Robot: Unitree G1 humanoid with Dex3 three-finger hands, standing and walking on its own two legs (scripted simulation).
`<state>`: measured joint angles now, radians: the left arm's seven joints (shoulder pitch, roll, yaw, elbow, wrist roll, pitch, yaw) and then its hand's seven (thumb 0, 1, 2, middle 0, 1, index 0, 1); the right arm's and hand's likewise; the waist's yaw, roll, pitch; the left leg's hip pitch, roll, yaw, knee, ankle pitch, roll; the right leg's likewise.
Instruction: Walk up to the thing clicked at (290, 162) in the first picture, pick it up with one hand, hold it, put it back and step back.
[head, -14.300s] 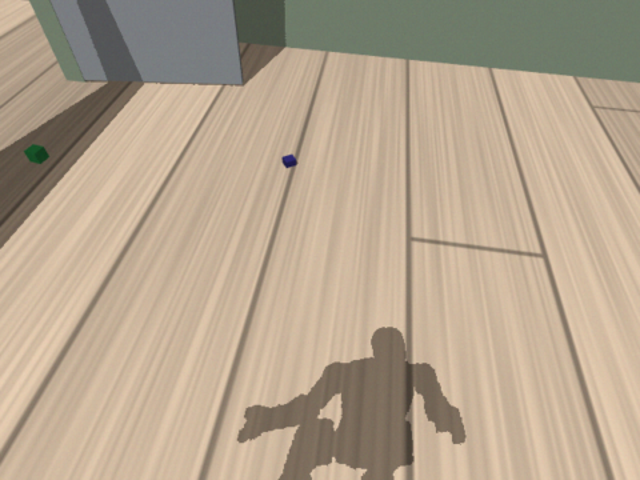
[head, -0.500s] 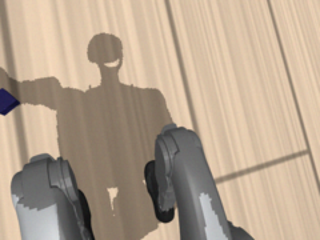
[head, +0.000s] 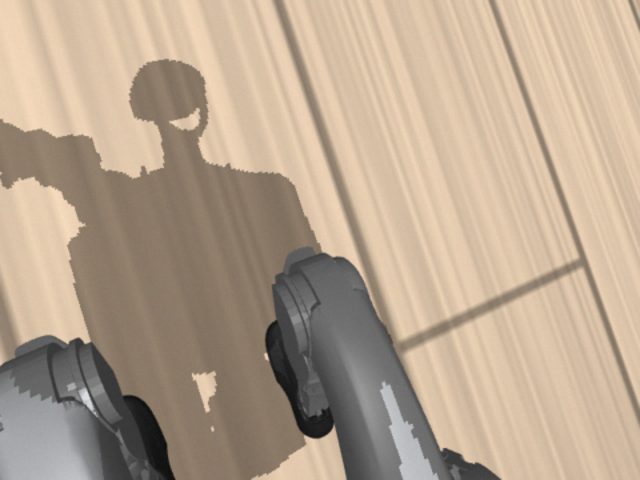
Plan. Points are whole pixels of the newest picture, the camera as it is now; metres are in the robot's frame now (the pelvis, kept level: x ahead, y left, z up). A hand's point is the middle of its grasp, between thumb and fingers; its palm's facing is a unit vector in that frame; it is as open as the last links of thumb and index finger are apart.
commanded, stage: approach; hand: left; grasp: from above
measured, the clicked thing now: out of the picture +0.47 +0.32 -0.31
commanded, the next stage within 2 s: rest palm in 0.20 s
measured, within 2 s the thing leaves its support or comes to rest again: neither
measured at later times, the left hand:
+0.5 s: hand out of the picture +0.45 +0.32 -0.23, palm faces -0.27 -0.31 -0.91, open 14.3 cm
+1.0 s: hand out of the picture +0.45 +0.33 -0.25, palm faces -0.30 -0.33 -0.89, open 14.4 cm
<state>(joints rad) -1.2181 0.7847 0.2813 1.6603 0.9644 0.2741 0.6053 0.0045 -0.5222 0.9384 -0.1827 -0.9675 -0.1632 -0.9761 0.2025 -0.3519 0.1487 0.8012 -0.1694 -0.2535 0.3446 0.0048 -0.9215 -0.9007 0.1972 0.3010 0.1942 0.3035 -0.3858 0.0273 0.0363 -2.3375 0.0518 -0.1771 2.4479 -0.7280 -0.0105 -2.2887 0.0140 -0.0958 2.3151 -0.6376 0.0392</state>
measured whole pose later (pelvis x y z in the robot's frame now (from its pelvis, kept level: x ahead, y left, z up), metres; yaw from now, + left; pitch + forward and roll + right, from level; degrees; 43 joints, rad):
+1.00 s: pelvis -0.01 +0.01 -0.01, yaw -2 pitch +28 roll -13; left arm -1.22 1.03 0.26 1.86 0.96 0.11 0.64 0.00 -0.59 1.01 -0.11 -0.98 -0.08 -1.00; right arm 0.18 -0.38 0.29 0.74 -0.23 -0.35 0.34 0.00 -0.91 -0.90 0.20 0.30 0.19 0.30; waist -0.43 -0.12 0.22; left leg -2.34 0.04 -0.24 2.51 -0.70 0.00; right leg -2.25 0.02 -0.14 2.33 -0.60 0.06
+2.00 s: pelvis -0.02 +0.01 +0.00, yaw -5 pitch +27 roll -16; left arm -1.29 1.11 0.21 1.87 0.96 0.11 0.70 0.00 -0.50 0.96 -0.15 -0.97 -0.13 -0.98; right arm 0.15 -0.41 0.37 0.65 -0.24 -0.36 0.35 0.01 -0.92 -0.90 0.20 0.30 0.19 0.30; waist -0.48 -0.17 0.27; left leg -2.30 0.04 -0.28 2.49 -0.71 0.01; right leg -2.18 0.03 -0.18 2.26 -0.59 0.07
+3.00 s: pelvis -0.02 +0.01 +0.00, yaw -5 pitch +28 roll -16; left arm -1.26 1.10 0.21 1.84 0.96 0.10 0.68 0.00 0.09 0.52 -0.62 -0.59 -0.62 -0.58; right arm 0.15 -0.40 0.37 0.64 -0.23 -0.34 0.34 0.01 -0.91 -0.90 0.20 0.30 0.19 0.30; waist -0.47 -0.17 0.28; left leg -2.30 0.04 -0.28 2.48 -0.71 0.01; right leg -2.17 0.03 -0.18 2.25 -0.59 0.07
